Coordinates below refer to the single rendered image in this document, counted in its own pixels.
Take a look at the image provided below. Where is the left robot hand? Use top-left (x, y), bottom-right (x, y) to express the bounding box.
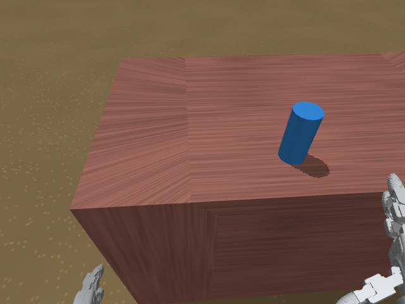
top-left (73, 265), bottom-right (104, 304)

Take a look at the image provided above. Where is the can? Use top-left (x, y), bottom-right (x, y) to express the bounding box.
top-left (278, 101), bottom-right (325, 165)

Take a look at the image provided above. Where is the right robot hand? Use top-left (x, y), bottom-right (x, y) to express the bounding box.
top-left (336, 173), bottom-right (405, 304)

